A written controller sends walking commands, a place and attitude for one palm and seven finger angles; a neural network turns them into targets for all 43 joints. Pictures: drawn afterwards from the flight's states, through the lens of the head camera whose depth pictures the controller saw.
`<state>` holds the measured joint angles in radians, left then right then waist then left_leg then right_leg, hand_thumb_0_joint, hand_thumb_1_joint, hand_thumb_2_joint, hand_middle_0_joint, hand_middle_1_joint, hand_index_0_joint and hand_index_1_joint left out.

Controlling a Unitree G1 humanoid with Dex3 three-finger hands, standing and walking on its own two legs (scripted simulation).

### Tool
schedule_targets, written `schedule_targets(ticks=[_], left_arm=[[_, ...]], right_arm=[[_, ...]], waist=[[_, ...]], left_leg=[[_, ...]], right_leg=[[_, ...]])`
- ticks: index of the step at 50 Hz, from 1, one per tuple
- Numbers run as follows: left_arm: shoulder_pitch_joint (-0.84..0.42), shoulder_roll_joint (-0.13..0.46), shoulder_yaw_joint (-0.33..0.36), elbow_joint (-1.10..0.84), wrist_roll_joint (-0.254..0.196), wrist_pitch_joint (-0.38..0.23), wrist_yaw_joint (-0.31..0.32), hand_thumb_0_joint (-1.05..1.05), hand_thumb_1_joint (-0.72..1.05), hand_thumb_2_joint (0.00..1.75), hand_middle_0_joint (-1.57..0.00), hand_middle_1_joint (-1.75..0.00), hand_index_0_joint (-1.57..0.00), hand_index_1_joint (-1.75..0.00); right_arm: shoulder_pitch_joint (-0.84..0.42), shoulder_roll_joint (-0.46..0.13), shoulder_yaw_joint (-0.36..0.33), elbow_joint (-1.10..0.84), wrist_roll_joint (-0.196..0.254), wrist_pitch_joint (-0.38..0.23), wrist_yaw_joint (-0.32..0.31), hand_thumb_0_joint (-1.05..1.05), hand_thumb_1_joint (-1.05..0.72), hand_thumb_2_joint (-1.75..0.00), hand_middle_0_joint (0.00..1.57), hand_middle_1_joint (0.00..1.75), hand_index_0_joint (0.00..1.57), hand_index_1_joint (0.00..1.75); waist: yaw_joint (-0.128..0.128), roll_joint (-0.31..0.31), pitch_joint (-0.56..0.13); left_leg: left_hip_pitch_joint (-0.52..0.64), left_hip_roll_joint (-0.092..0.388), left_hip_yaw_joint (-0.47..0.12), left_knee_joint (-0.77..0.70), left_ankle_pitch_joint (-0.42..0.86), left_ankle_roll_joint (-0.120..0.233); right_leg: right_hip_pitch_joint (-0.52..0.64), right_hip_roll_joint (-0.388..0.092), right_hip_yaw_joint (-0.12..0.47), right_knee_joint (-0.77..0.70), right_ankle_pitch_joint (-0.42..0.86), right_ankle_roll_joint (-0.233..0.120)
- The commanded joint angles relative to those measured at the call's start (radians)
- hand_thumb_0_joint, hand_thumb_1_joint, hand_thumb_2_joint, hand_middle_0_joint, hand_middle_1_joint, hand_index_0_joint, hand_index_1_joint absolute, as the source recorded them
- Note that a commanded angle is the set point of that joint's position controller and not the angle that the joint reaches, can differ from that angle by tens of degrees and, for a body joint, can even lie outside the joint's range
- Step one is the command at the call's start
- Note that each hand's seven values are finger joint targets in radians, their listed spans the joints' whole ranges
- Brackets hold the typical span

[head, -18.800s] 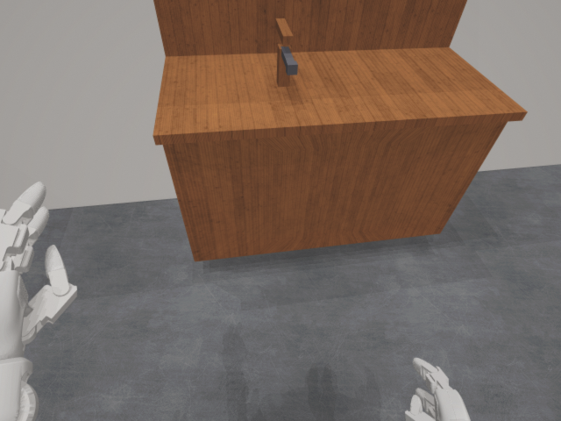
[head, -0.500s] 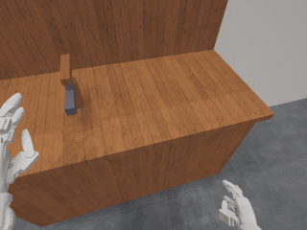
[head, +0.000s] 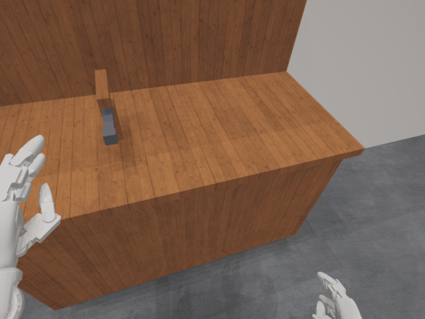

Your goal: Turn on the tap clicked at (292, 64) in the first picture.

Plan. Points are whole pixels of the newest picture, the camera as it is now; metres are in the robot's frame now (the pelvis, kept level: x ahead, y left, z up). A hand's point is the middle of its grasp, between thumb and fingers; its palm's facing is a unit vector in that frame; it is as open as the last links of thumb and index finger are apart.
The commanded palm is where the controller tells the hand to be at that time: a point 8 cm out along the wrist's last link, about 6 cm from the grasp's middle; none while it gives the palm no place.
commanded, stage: come to a stop and stand still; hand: left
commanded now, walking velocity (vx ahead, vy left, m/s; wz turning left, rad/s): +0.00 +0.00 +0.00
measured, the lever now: (110, 136) +0.47 +0.28 +0.06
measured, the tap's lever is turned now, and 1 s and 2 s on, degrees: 0 0 0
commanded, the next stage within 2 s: look again from close up in 1.44 s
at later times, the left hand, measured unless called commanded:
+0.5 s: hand (15, 223) +0.19 +0.28 +0.16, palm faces +0.46 -0.82 -0.33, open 7.5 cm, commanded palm +0.14 +0.31 +0.18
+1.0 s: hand (48, 191) +0.25 +0.27 +0.16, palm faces +0.42 -0.83 -0.36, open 7.4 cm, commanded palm +0.19 +0.30 +0.18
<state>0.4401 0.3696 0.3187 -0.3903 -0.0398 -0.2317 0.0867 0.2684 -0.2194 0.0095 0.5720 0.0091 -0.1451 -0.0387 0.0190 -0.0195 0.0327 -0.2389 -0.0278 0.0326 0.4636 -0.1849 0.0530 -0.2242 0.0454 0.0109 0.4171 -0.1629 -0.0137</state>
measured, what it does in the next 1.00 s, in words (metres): stands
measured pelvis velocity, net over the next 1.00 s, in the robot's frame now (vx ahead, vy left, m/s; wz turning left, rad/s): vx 0.04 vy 0.01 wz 0.04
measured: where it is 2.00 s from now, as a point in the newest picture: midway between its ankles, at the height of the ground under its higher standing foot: outside the picture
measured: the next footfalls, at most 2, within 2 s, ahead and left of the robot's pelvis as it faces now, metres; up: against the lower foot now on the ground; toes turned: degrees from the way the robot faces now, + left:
none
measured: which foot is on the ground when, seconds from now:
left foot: down 0.00-1.00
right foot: down 0.00-1.00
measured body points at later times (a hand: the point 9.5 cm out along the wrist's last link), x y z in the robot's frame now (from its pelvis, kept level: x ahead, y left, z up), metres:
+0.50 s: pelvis -0.01 +0.02 +0.00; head -0.03 +0.05 +0.45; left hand +0.16 +0.32 +0.18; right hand +0.17 -0.18 -0.06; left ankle +0.05 +0.08 -0.74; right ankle +0.05 -0.11 -0.74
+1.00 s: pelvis +0.04 +0.01 +0.00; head +0.05 +0.03 +0.45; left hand +0.22 +0.31 +0.18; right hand +0.23 -0.19 -0.06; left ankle +0.05 +0.08 -0.74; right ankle +0.05 -0.11 -0.74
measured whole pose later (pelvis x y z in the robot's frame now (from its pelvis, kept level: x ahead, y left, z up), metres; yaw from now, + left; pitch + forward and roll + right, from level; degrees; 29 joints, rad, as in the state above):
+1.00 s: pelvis +0.04 +0.01 +0.00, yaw +2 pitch -1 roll -1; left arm 0.40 0.35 0.33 -0.42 -0.03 -0.21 0.10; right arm 0.20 -0.20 0.03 0.57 0.00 -0.13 -0.03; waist 0.03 -0.02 0.04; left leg -0.19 -0.05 0.04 0.40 -0.20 0.07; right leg -0.16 0.04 0.05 0.36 -0.18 0.00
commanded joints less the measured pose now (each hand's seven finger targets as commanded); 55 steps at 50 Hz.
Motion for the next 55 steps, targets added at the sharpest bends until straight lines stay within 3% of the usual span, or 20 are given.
schedule_targets(ticks=[1,5,7,10,14,15,18,20,21,24,26,30,33,35,38,40,41,43,51,55], left_arm=[[-0.239,0.162,0.124,-0.227,0.010,-0.091,0.030,0.00,0.90,0.90,-0.20,-0.30,-0.20,-0.30],[-0.223,0.120,0.078,-0.193,0.029,-0.083,0.032,0.00,0.90,0.90,-0.20,-0.30,-0.20,-0.30],[-0.219,0.106,0.062,-0.170,0.040,-0.077,0.033,0.00,0.90,0.90,-0.20,-0.30,-0.20,-0.30],[-0.206,0.149,0.107,-0.181,0.047,-0.075,0.035,0.00,0.90,0.90,-0.20,-0.30,-0.20,-0.30],[-0.235,0.131,0.101,-0.194,0.054,-0.075,0.031,0.00,0.90,0.90,-0.20,-0.30,-0.20,-0.30],[-0.254,0.159,0.122,-0.223,0.052,-0.076,0.031,0.00,0.90,0.90,-0.20,-0.30,-0.20,-0.30],[-0.240,0.133,0.107,-0.226,0.051,-0.073,0.029,0.00,0.90,0.90,-0.20,-0.30,-0.20,-0.30],[-0.221,0.146,0.121,-0.237,0.048,-0.070,0.029,0.00,0.90,0.90,-0.20,-0.30,-0.20,-0.30],[-0.214,0.121,0.096,-0.222,0.047,-0.068,0.027,0.00,0.90,0.90,-0.20,-0.30,-0.20,-0.30],[-0.214,0.107,0.076,-0.186,0.051,-0.060,0.025,0.00,0.90,0.90,-0.20,-0.30,-0.20,-0.30],[-0.238,0.107,0.073,-0.190,0.054,-0.056,0.026,0.00,0.90,0.90,-0.20,-0.30,-0.20,-0.30],[-0.232,0.139,0.101,-0.217,0.051,-0.056,0.033,0.00,0.90,0.90,-0.20,-0.30,-0.20,-0.30],[-0.210,0.116,0.083,-0.211,0.048,-0.054,0.030,0.00,0.90,0.90,-0.20,-0.30,-0.20,-0.30],[-0.202,0.147,0.113,-0.242,0.045,-0.056,0.033,0.00,0.90,0.90,-0.20,-0.30,-0.20,-0.30],[-0.173,0.128,0.097,-0.239,0.035,-0.057,0.032,0.00,0.90,0.90,-0.20,-0.30,-0.20,-0.30],[-0.139,0.152,0.122,-0.236,0.025,-0.052,0.033,0.00,0.90,0.90,-0.20,-0.30,-0.20,-0.30],[-0.133,0.132,0.105,-0.229,0.020,-0.049,0.031,0.00,0.90,0.90,-0.20,-0.30,-0.20,-0.30],[-0.125,0.132,0.105,-0.228,0.013,-0.046,0.028,0.00,0.90,0.90,-0.20,-0.30,-0.20,-0.30],[-0.096,0.146,0.116,-0.278,-0.003,-0.030,0.031,0.00,0.90,0.90,-0.20,-0.30,-0.20,-0.30],[-0.083,0.167,0.137,-0.283,-0.010,-0.021,0.036,0.00,0.90,0.90,-0.20,-0.30,-0.20,-0.30]], right_arm=[[-0.144,-0.110,-0.032,-0.165,0.001,-0.086,-0.014,0.00,-0.90,-0.90,0.20,0.30,0.20,0.30],[-0.136,-0.107,-0.033,-0.154,0.004,-0.103,0.001,0.00,-0.90,-0.90,0.20,0.30,0.20,0.30],[-0.124,-0.110,-0.032,-0.151,0.002,-0.099,0.007,0.00,-0.90,-0.90,0.20,0.30,0.20,0.30],[-0.129,-0.107,-0.033,-0.155,-0.001,-0.095,0.011,0.00,-0.90,-0.90,0.20,0.30,0.20,0.30],[-0.126,-0.101,-0.030,-0.159,-0.007,-0.087,0.015,0.00,-0.90,-0.90,0.20,0.30,0.20,0.30],[-0.134,-0.098,-0.028,-0.162,-0.008,-0.087,0.015,0.00,-0.90,-0.90,0.20,0.30,0.20,0.30],[-0.130,-0.091,-0.027,-0.161,-0.013,-0.085,0.017,0.00,-0.90,-0.90,0.20,0.30,0.20,0.30],[-0.135,-0.088,-0.026,-0.163,-0.015,-0.088,0.018,0.00,-0.90,-0.90,0.20,0.30,0.20,0.30],[-0.130,-0.089,-0.024,-0.157,-0.016,-0.087,0.016,0.00,-0.90,-0.90,0.20,0.30,0.20,0.30],[-0.128,-0.100,-0.027,-0.152,-0.013,-0.081,0.014,0.00,-0.90,-0.90,0.20,0.30,0.20,0.30],[-0.133,-0.097,-0.025,-0.149,-0.012,-0.079,0.011,0.00,-0.90,-0.90,0.20,0.30,0.20,0.30],[-0.143,-0.094,-0.026,-0.152,-0.013,-0.076,0.008,0.00,-0.90,-0.90,0.20,0.30,0.20,0.30],[-0.144,-0.097,-0.028,-0.154,-0.010,-0.069,0.007,0.00,-0.90,-0.90,0.20,0.30,0.20,0.30],[-0.148,-0.096,-0.029,-0.154,-0.013,-0.067,0.006,0.00,-0.90,-0.90,0.20,0.30,0.20,0.30],[-0.145,-0.096,-0.029,-0.153,-0.011,-0.061,0.006,0.00,-0.90,-0.90,0.20,0.30,0.20,0.30],[-0.155,-0.093,-0.028,-0.155,-0.012,-0.056,0.005,0.00,-0.90,-0.90,0.20,0.30,0.20,0.30],[-0.148,-0.093,-0.027,-0.153,-0.010,-0.052,0.005,0.00,-0.90,-0.90,0.20,0.30,0.20,0.30],[-0.146,-0.097,-0.031,-0.151,-0.008,-0.044,0.004,0.00,-0.90,-0.90,0.20,0.30,0.20,0.30],[-0.162,-0.096,-0.031,-0.157,-0.003,-0.020,-0.004,0.00,-0.90,-0.90,0.20,0.30,0.20,0.30],[-0.173,-0.096,-0.033,-0.161,0.000,-0.011,-0.009,0.00,-0.90,-0.90,0.20,0.30,0.20,0.30]], waist=[[0.008,0.109,-0.050],[0.015,0.134,-0.061],[0.015,0.108,-0.040],[0.017,0.090,-0.029],[0.013,0.110,-0.015],[0.013,0.120,-0.019],[0.015,0.108,-0.059],[0.015,0.078,-0.081],[0.012,0.065,-0.079],[0.012,0.074,-0.039],[0.009,0.086,-0.031],[0.015,0.097,-0.077],[0.016,0.093,-0.057],[0.017,0.103,-0.084],[0.016,0.106,-0.104],[0.017,0.080,-0.119],[0.015,0.056,-0.120],[0.014,0.060,-0.128],[0.012,0.079,-0.187],[0.014,0.069,-0.184]], left_leg=[[-0.092,0.116,-0.160,-0.203,-0.359,0.001],[-0.134,0.142,-0.168,-0.258,-0.407,0.004],[-0.187,0.148,-0.179,-0.274,-0.440,0.003],[-0.193,0.148,-0.178,-0.281,-0.453,0.000],[-0.217,0.143,-0.174,-0.289,-0.479,-0.005],[-0.194,0.140,-0.173,-0.294,-0.471,-0.011],[-0.141,0.135,-0.160,-0.271,-0.424,-0.014],[-0.069,0.118,-0.140,-0.238,-0.354,-0.021],[-0.055,0.109,-0.140,-0.225,-0.323,-0.026],[-0.099,0.113,-0.151,-0.254,-0.413,-0.025],[-0.093,0.113,-0.159,-0.266,-0.402,-0.026],[-0.035,0.111,-0.148,-0.248,-0.309,-0.029],[-0.069,0.121,-0.164,-0.270,-0.338,-0.029],[-0.035,0.112,-0.148,-0.245,-0.245,-0.034],[0.008,0.103,-0.142,-0.217,-0.122,-0.049],[0.052,0.093,-0.118,-0.176,-0.006,-0.054],[0.055,0.088,-0.118,-0.165,0.041,-0.059],[0.076,0.085,-0.112,-0.154,0.101,-0.068],[0.149,0.089,-0.093,-0.091,0.302,-0.068],[0.159,0.093,-0.093,-0.086,0.311,-0.067]], right_leg=[[0.049,-0.070,0.098,-0.085,-0.225,-0.005],[0.119,-0.045,0.061,-0.007,-0.136,0.005],[0.146,-0.041,0.057,0.007,-0.133,0.007],[0.145,-0.032,0.055,-0.006,-0.128,0.010],[0.160,-0.026,0.055,-0.005,-0.136,0.008],[0.147,-0.020,0.054,-0.011,-0.133,0.008],[0.156,-0.025,0.058,-0.024,-0.110,0.006],[0.125,-0.030,0.075,-0.071,-0.094,0.004],[0.110,-0.034,0.083,-0.091,-0.095,0.002],[0.088,-0.029,0.096,-0.109,-0.172,0.007],[0.085,-0.021,0.085,-0.094,-0.135,0.007],[0.103,-0.026,0.085,-0.092,-0.066,0.006],[0.119,-0.024,0.074,-0.076,-0.062,0.009],[0.127,-0.028,0.071,-0.077,-0.012,0.005],[0.123,-0.036,0.065,-0.071,0.037,0.000],[0.109,-0.046,0.070,-0.084,0.089,-0.004],[0.112,-0.050,0.068,-0.083,0.107,-0.005],[0.106,-0.050,0.073,-0.081,0.130,-0.006],[0.121,-0.067,0.064,-0.056,0.249,-0.009],[0.112,-0.068,0.068,-0.058,0.254,-0.008]])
